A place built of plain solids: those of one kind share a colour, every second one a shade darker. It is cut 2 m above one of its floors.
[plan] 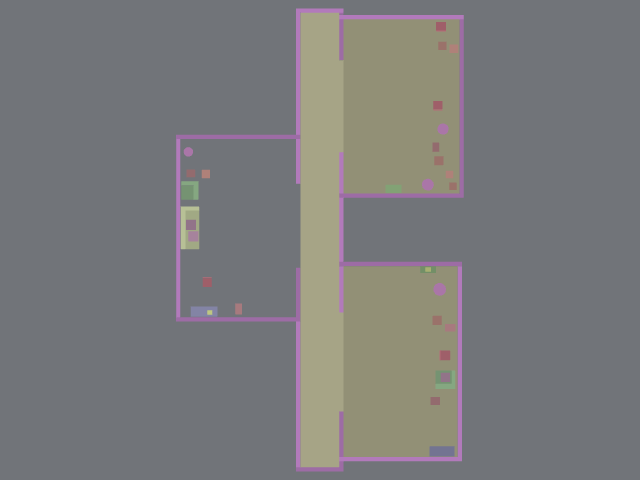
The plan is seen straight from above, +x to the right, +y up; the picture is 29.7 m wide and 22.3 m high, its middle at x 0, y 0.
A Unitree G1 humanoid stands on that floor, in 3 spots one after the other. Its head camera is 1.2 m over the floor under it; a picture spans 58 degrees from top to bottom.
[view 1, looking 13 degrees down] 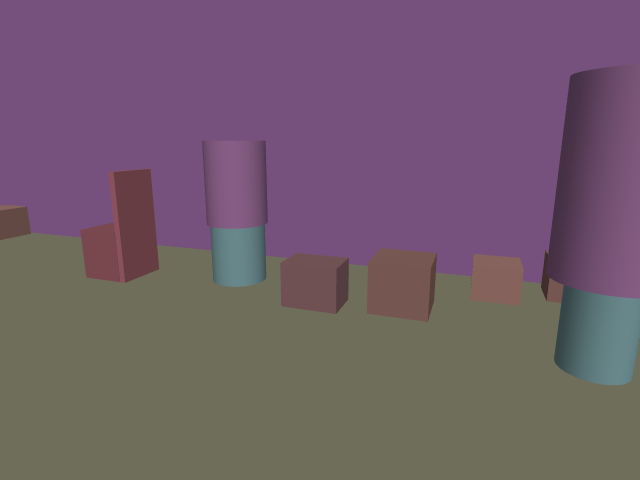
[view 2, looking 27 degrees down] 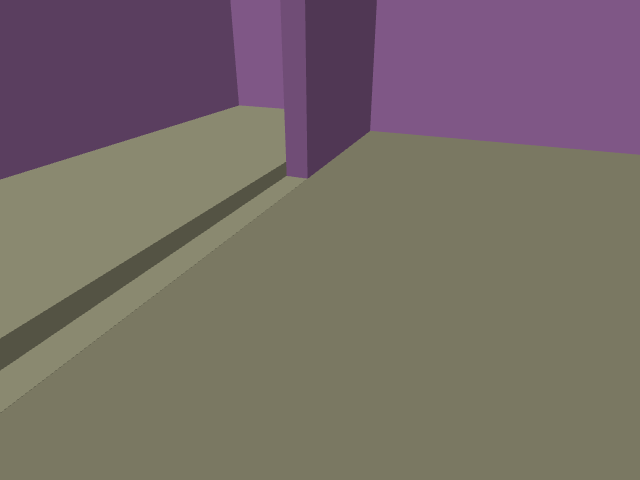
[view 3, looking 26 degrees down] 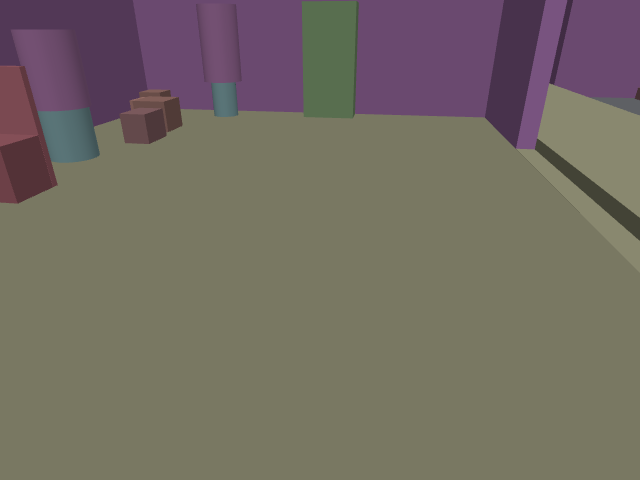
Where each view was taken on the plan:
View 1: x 2.50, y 3.23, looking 20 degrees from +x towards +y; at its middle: wall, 4.36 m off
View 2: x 2.50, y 5.15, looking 112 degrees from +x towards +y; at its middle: floor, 2.64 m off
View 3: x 2.50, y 9.14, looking -81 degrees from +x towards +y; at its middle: floor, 2.74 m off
